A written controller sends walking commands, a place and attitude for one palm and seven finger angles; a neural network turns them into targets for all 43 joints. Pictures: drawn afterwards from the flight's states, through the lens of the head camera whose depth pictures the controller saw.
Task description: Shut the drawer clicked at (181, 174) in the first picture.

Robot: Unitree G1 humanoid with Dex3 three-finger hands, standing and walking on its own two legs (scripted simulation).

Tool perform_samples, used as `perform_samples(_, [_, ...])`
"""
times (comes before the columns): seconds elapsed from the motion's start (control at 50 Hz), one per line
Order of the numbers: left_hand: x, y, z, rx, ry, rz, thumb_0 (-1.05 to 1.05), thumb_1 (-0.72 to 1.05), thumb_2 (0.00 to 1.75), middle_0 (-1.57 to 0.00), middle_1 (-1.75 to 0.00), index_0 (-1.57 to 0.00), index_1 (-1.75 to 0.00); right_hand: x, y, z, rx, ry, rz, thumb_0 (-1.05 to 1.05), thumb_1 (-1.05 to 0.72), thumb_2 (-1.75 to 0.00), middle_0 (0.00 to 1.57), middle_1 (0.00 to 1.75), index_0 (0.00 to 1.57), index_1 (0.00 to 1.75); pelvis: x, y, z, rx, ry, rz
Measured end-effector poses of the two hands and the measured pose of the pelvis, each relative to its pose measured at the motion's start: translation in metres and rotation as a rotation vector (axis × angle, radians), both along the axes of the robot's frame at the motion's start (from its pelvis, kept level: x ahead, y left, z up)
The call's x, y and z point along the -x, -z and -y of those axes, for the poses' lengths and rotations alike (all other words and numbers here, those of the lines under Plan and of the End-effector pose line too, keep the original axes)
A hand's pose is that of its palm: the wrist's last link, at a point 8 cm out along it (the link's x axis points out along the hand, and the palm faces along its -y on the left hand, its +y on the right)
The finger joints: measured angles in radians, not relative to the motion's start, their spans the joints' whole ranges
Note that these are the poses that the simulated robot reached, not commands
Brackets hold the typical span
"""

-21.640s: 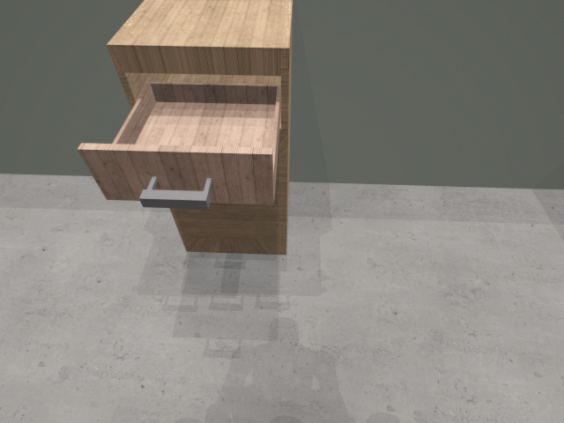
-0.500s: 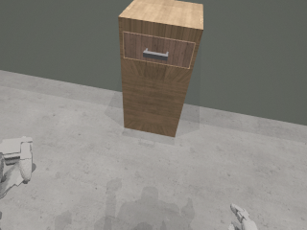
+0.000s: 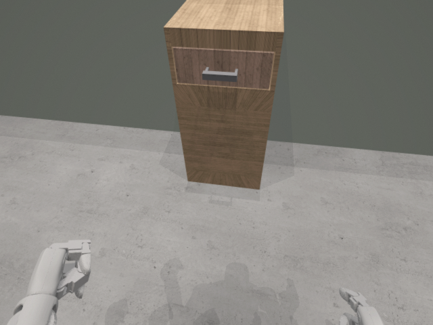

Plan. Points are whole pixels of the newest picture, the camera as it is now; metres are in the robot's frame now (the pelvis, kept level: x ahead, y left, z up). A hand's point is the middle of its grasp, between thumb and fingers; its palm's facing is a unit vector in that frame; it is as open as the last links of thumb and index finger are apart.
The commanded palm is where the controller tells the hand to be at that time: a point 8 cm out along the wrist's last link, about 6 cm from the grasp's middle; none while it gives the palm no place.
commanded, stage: let the arm hang, fingers relaxed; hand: left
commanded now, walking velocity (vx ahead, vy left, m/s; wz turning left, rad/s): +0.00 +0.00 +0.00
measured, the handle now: (220, 73) +1.00 +0.04 -0.02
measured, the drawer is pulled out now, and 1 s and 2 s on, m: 0.00 0.00 0.00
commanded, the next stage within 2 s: look to check the result in 0.98 s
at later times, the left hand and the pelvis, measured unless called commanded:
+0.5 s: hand out of the picture -0.04 +0.22 -0.15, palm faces +0.00 -0.96 -0.28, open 5.7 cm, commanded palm none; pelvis +0.00 -0.01 +0.01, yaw +0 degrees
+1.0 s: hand out of the picture +0.05 +0.16 -0.16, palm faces -0.02 -0.98 -0.20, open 7.4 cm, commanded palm none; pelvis +0.02 -0.02 +0.02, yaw -1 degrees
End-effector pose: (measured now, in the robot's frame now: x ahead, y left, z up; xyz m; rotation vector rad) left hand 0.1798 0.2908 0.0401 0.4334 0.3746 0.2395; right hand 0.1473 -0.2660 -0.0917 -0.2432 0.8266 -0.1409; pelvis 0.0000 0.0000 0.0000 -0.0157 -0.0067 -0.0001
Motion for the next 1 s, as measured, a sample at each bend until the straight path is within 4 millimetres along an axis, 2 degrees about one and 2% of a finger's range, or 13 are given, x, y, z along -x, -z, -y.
perform_samples(0.04, [0.018, 0.057, 0.006, 0.075, -0.043, -0.237, 0.00, 0.90, 0.90, -1.32, -1.52, -1.32, -1.52, 0.011, 0.006, 0.005, 0.004, 0.016, -0.040, 0.01, -0.90, -0.90, 0.21, 0.30, 0.20, 0.30, 0.003, 0.001, 0.001, -0.003, 0.001, 0.008])
perform_samples(0.08, [0.046, 0.102, 0.021, 0.149, -0.056, -0.426, 0.00, 0.90, 0.90, -1.26, -1.47, -1.26, -1.46, 0.026, 0.007, 0.008, 0.011, 0.032, -0.093, 0.01, -0.90, -0.90, 0.20, 0.30, 0.20, 0.30, 0.004, 0.000, 0.003, -0.002, 0.000, 0.017])
perform_samples(0.14, [0.093, 0.150, 0.049, 0.257, -0.058, -0.645, 0.01, 0.90, 0.90, -1.17, -1.37, -1.17, -1.36, 0.055, 0.008, 0.011, 0.033, 0.053, -0.197, 0.00, -0.90, -0.90, 0.20, 0.30, 0.20, 0.30, 0.006, -0.002, 0.007, 0.004, -0.005, 0.027])
perform_samples(0.18, [0.123, 0.169, 0.065, 0.316, -0.062, -0.764, 0.01, 0.90, 0.90, -1.10, -1.30, -1.10, -1.29, 0.076, 0.009, 0.013, 0.047, 0.068, -0.276, 0.00, -0.90, -0.90, 0.20, 0.30, 0.20, 0.30, 0.007, -0.003, 0.007, 0.009, -0.006, 0.029])
perform_samples(0.22, [0.146, 0.177, 0.063, 0.353, -0.155, -0.805, 0.01, 0.90, 0.89, -1.03, -1.22, -1.02, -1.24, 0.096, 0.010, 0.012, 0.056, 0.075, -0.357, 0.00, -0.90, -0.90, 0.20, 0.30, 0.20, 0.30, 0.008, -0.006, 0.008, 0.013, -0.012, 0.025])
perform_samples(0.3, [0.184, 0.177, 0.051, 0.328, -0.197, -0.917, 0.01, 0.90, 0.89, -0.88, -1.05, -0.87, -1.08, 0.128, 0.016, 0.007, 0.047, 0.092, -0.485, 0.00, -0.90, -0.90, 0.20, 0.30, 0.20, 0.30, 0.010, -0.010, 0.008, 0.016, -0.016, 0.016])
perform_samples(0.36, [0.207, 0.171, 0.041, 0.300, -0.231, -0.988, 0.01, 0.90, 0.89, -0.76, -0.93, -0.76, -0.95, 0.142, 0.022, 0.001, 0.021, 0.111, -0.531, 0.00, -0.90, -0.90, 0.20, 0.30, 0.20, 0.30, 0.009, -0.012, 0.007, 0.015, -0.013, 0.016])
perform_samples(0.42, [0.221, 0.165, 0.033, 0.272, -0.258, -1.036, 0.01, 0.90, 0.90, -0.65, -0.80, -0.64, -0.81, 0.149, 0.028, -0.007, -0.012, 0.125, -0.546, 0.00, -0.90, -0.90, 0.20, 0.30, 0.20, 0.30, 0.007, -0.013, 0.006, 0.012, -0.007, 0.019])
perform_samples(0.52, [0.222, 0.158, 0.028, 0.243, -0.276, -1.050, 0.01, 0.90, 0.90, -0.45, -0.58, -0.45, -0.59, 0.148, 0.037, -0.018, -0.059, 0.131, -0.544, 0.00, -0.90, -0.90, 0.20, 0.30, 0.20, 0.30, 0.004, -0.014, 0.005, 0.007, 0.002, 0.025])
perform_samples(0.66, [0.193, 0.158, 0.039, 0.250, -0.246, -0.995, 0.00, 0.90, 0.90, -0.27, -0.39, -0.27, -0.38, 0.139, 0.041, -0.025, -0.091, 0.130, -0.527, 0.00, -0.90, -0.90, 0.20, 0.30, 0.20, 0.30, 0.000, -0.015, 0.006, 0.000, 0.008, 0.025])
perform_samples(0.84, [0.152, 0.164, 0.065, 0.293, -0.181, -0.940, 0.00, 0.90, 0.90, -0.21, -0.31, -0.21, -0.31, 0.132, 0.038, -0.020, -0.084, 0.150, -0.524, 0.00, -0.90, -0.90, 0.20, 0.30, 0.20, 0.30, -0.010, -0.016, 0.011, -0.008, 0.014, 0.018])
perform_samples(1.0, [0.133, 0.166, 0.079, 0.305, -0.159, -0.936, 0.00, 0.90, 0.90, -0.20, -0.30, -0.20, -0.30, 0.128, 0.036, -0.014, -0.079, 0.163, -0.540, 0.00, -0.90, -0.90, 0.20, 0.30, 0.20, 0.30, -0.020, -0.017, 0.016, -0.010, 0.019, 0.018])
